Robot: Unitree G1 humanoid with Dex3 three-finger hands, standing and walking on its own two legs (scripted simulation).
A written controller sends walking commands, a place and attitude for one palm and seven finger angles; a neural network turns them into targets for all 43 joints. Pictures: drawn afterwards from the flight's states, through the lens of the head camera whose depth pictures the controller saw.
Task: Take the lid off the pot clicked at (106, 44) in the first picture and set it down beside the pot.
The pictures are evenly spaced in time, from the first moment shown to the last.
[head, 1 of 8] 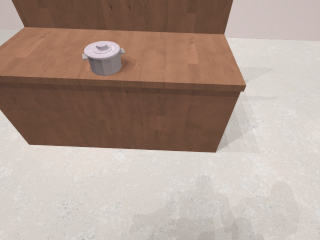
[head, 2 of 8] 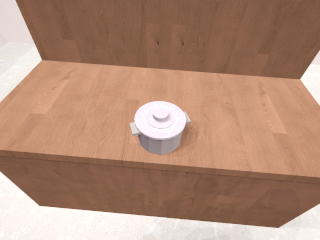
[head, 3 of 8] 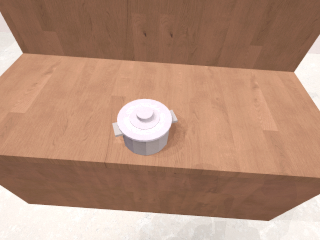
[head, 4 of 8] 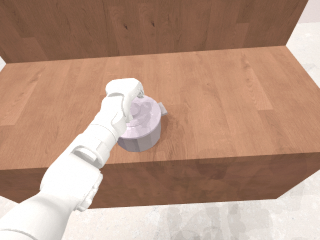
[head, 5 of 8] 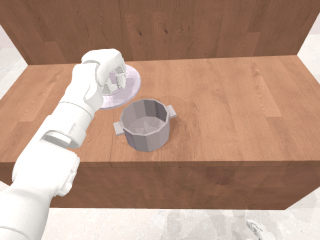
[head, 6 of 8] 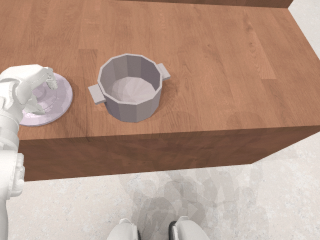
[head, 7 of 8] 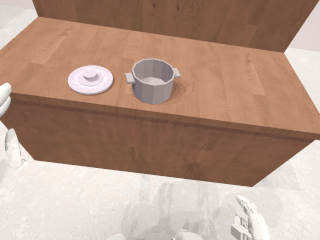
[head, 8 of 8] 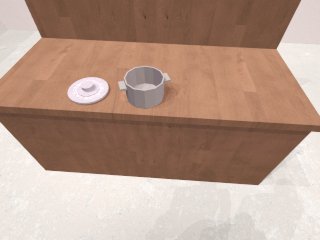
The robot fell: no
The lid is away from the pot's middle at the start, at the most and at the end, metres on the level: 0.00 0.26 0.26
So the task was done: yes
